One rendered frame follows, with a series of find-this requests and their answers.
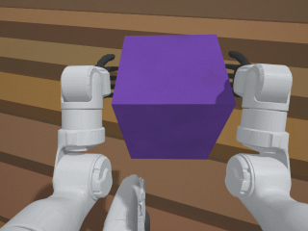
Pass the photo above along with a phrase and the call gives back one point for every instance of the right robot forearm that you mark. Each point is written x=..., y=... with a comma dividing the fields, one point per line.
x=266, y=90

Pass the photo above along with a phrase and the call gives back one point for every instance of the robot left hand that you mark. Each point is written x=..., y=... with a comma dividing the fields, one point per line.
x=101, y=63

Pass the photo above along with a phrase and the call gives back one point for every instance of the robot left upper arm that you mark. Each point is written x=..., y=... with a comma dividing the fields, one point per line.
x=80, y=179

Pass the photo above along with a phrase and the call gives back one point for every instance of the left robot forearm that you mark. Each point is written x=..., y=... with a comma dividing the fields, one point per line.
x=83, y=88

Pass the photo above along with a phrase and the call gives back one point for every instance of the robot right hand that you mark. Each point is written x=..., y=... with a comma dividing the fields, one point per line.
x=242, y=60

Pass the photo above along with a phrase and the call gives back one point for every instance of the carton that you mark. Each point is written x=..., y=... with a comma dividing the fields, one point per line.
x=172, y=96

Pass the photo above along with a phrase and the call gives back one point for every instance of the left robot thigh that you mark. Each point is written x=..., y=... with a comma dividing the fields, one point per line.
x=123, y=213

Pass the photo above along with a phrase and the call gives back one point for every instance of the robot right upper arm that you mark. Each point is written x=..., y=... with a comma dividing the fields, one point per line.
x=263, y=184

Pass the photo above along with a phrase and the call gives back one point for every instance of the robot left shin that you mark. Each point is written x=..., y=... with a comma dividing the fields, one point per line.
x=141, y=212

